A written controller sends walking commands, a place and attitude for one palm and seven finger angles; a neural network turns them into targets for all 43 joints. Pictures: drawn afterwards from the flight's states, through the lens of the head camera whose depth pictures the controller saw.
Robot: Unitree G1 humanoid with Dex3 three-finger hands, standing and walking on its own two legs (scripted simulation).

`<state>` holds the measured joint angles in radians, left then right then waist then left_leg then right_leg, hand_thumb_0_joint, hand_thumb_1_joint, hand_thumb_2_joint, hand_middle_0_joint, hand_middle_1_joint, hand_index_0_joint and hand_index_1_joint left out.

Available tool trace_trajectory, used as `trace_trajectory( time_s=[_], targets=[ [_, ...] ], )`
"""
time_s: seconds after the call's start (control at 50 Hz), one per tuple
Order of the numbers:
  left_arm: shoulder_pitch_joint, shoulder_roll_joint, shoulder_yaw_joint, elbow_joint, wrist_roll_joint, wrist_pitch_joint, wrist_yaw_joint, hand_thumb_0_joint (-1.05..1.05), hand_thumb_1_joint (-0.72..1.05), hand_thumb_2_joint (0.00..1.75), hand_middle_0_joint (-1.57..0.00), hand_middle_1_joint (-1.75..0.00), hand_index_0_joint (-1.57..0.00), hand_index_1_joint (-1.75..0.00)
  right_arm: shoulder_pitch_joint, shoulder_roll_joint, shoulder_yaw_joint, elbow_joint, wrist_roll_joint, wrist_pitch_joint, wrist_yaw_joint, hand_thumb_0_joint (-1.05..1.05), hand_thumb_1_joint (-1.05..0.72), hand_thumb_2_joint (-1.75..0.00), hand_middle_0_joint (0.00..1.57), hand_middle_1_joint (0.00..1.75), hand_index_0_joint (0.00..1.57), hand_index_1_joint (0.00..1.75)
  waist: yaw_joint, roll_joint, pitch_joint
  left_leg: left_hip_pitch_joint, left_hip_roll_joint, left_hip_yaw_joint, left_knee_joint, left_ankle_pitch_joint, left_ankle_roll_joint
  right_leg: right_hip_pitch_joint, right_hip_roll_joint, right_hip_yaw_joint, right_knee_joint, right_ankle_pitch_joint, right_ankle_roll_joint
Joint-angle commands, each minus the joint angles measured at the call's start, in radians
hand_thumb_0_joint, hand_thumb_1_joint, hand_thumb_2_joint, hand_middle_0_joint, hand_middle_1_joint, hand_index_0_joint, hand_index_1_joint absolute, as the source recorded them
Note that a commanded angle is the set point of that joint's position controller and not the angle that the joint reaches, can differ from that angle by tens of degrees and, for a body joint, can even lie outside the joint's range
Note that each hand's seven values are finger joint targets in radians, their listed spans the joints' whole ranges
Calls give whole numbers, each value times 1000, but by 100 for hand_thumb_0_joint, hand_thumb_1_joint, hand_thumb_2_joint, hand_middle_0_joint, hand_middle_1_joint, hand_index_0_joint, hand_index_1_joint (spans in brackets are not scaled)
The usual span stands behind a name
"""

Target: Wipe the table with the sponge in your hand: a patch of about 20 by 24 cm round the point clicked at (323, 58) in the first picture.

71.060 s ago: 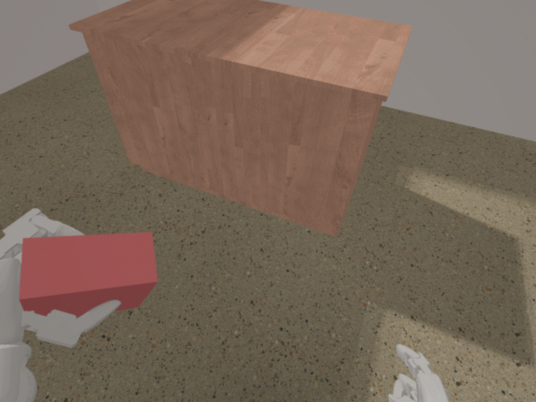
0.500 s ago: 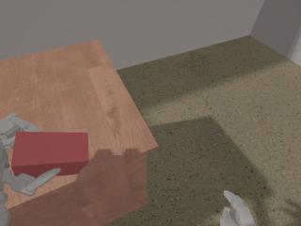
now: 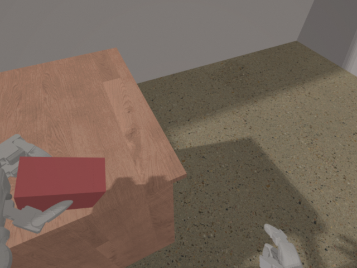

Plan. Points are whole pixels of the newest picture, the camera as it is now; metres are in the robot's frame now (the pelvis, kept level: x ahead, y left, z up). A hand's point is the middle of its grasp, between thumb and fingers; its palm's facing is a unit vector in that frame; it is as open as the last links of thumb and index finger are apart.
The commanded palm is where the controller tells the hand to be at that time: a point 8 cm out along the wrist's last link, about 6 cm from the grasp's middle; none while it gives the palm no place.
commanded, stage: come to a stop and stand still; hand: left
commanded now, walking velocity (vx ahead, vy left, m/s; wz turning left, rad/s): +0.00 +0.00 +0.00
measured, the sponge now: (74, 185) +0.23 +0.20 +0.13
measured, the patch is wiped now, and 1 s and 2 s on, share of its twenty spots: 0.00 0.00 0.00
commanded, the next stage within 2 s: look again from close up in 1.26 s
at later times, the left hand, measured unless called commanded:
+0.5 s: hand (19, 171) +0.24 +0.28 +0.16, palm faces +0.37 -0.83 -0.41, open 9.9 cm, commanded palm +0.17 +0.31 +0.18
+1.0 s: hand out of the picture +0.22 +0.35 +0.16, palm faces +0.38 -0.84 -0.38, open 9.9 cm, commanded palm +0.16 +0.38 +0.18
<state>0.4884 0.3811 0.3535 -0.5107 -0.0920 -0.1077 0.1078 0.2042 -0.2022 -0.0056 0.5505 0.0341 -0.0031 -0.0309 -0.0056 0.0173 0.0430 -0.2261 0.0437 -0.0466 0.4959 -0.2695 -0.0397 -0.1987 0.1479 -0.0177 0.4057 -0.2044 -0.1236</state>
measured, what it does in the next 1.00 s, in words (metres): shifts its weight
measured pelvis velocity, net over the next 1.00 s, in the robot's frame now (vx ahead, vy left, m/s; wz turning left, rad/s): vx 0.00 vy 0.10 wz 0.00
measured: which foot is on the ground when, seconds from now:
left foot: down 0.00-1.00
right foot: down 0.00-1.00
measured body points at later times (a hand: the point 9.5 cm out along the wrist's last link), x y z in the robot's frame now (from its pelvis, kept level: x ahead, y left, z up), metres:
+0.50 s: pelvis +0.01 +0.03 +0.00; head +0.05 +0.04 +0.45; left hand +0.21 +0.33 +0.18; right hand +0.19 -0.21 -0.08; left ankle +0.00 +0.15 -0.74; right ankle +0.00 -0.04 -0.74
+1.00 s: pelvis +0.00 +0.10 +0.01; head +0.03 +0.12 +0.45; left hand +0.20 +0.39 +0.18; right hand +0.19 -0.12 -0.07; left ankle +0.00 +0.15 -0.74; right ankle +0.00 -0.03 -0.74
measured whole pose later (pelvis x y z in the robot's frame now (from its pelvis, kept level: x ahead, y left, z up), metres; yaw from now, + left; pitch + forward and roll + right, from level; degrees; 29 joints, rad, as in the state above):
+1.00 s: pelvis +0.00 +0.10 +0.01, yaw +0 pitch +0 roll -2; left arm 0.43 0.36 0.36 -0.48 -0.04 -0.19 0.10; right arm 0.17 -0.20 0.04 0.58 0.00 -0.08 -0.02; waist 0.03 -0.01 0.06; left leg -0.19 -0.08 0.01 0.42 -0.23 0.09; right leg -0.17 0.02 0.03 0.37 -0.19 0.02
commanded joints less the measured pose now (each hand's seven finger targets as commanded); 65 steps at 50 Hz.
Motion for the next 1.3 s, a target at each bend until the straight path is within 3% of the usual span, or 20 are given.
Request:
trace_trajectory(
  time_s=[0.0,0.02,0.04,0.06,0.08,0.14,0.2,0.22,0.24,0.32,0.34,0.44,0.54,0.6,0.72,0.84,1.02,1.04,1.12,1.28],
  targets=[
    [-54,180,130,-207,-5,-64,26,0,10,130,-120,-160,-120,-160,-89,-111,-50,-160,-2,-54,-9,0,-90,-90,20,30,20,30,0,10,-155,46,82,-30,-12,140,85,60,-239,192,-98,210,117],
    [-1021,947,414,-472,23,-225,28,0,10,130,-120,-160,-120,-160,33,-138,115,-209,13,-80,-88,0,-90,-90,20,30,20,30,-64,130,-43,-146,39,-64,-80,108,81,96,-154,41,28,65,157],
    [-624,397,360,-10,36,-186,7,0,10,130,-120,-160,-120,-160,-41,-48,-10,-153,22,-145,-48,0,-90,-90,20,30,20,30,16,74,-186,-15,107,-36,8,118,92,-91,-194,81,23,-129,128],
    [-355,295,240,121,1,-155,-9,0,10,130,-120,-160,-120,-160,-53,-123,-28,-134,-24,-149,-28,0,-90,-90,20,30,20,30,31,114,-144,31,33,-1,20,102,74,-98,-158,143,-19,-23,115],
    [-279,305,244,95,-6,-158,-22,0,10,130,-120,-160,-120,-160,-32,-158,-53,-129,-37,-149,-9,0,-90,-90,20,30,20,30,33,84,-151,-34,20,25,40,39,67,-41,-183,188,-36,21,118],
    [-69,128,107,21,-14,-184,-36,0,10,130,-120,-160,-120,-160,-47,-136,-32,-137,-12,-157,48,0,-90,-90,20,30,20,30,45,-92,-187,-92,-24,54,115,48,70,86,-264,288,-92,149,141],
    [-53,132,91,-61,7,-182,-15,0,10,130,-120,-160,-120,-160,-108,-148,-27,-121,-15,-156,48,0,-90,-90,20,30,20,30,37,-108,-146,-15,-6,45,57,79,79,12,-243,230,-110,167,169],
    [-92,178,128,-104,10,-180,0,0,10,130,-120,-160,-120,-160,-127,-158,-28,-111,-21,-152,38,0,-90,-90,20,30,20,30,33,-58,-161,25,3,43,22,107,79,5,-227,204,-91,173,164],
    [-106,163,127,-107,16,-177,5,0,10,130,-120,-160,-120,-160,-134,-151,-27,-111,-26,-150,27,0,-90,-90,20,30,20,30,26,-35,-158,40,11,35,3,128,80,-1,-215,181,-84,166,163],
    [-191,264,232,-195,33,-171,33,0,10,130,-120,-160,-120,-160,-156,-148,-32,-109,-37,-137,-2,0,-90,-90,20,30,20,30,23,16,-190,50,-1,31,9,177,73,64,-217,184,-73,272,146],
    [-178,208,191,-183,28,-169,30,0,10,130,-120,-160,-120,-160,-150,-136,-31,-109,-33,-137,-5,0,-90,-90,20,30,20,30,15,40,-198,58,-1,27,0,188,72,83,-220,172,-65,280,133],
    [-120,156,155,-186,27,-158,31,0,10,130,-120,-160,-120,-160,-144,-140,-35,-114,-34,-137,-5,0,-90,-90,20,30,20,30,16,43,-234,104,14,15,-23,309,71,137,-207,133,-28,404,121],
    [-63,93,89,-117,34,-137,20,0,10,130,-120,-160,-120,-160,-132,-144,-38,-115,-32,-125,-1,0,-90,-90,20,30,20,30,12,16,-189,107,35,-6,-72,331,70,100,-191,107,-37,332,108],
    [-97,116,97,-114,35,-133,15,0,10,130,-120,-160,-120,-160,-142,-143,-33,-124,-32,-119,-6,0,-90,-90,20,30,20,30,16,-13,-153,84,40,-21,-113,258,72,77,-184,107,-56,247,106],
    [-164,165,125,-170,43,-132,20,0,10,130,-120,-160,-120,-160,-152,-136,-19,-130,-36,-121,-17,0,-90,-90,20,30,20,30,21,71,-150,63,45,-45,-160,229,69,96,-179,87,-45,200,104],
    [-142,123,88,-180,43,-135,15,0,10,130,-120,-160,-120,-160,-134,-132,-17,-135,-40,-133,-9,0,-90,-90,20,30,20,30,22,71,-154,53,54,-65,-180,232,52,107,-175,59,-33,186,105],
    [-112,150,116,-191,51,-146,12,0,10,130,-120,-160,-120,-160,-131,-139,-27,-129,-36,-140,-1,0,-90,-90,20,30,20,30,26,86,-152,71,69,-81,-186,291,14,82,-169,41,-10,148,110],
    [-107,117,88,-184,47,-148,7,0,10,130,-120,-160,-120,-160,-120,-139,-27,-130,-39,-137,0,0,-90,-90,20,30,20,30,25,73,-142,55,71,-87,-195,269,14,84,-166,34,-11,136,111],
    [-101,151,121,-202,53,-154,12,0,10,130,-120,-160,-120,-160,-126,-140,-32,-130,-33,-141,-1,0,-90,-90,20,30,20,30,27,75,-150,51,69,-86,-201,217,13,97,-170,43,-9,136,109],
    [-89,142,107,-207,46,-164,5,0,10,130,-120,-160,-120,-160,-115,-142,-36,-131,-35,-144,0,0,-90,-90,20,30,20,30,23,65,-157,52,69,-82,-184,243,15,105,-180,46,-15,153,108]
  ],
)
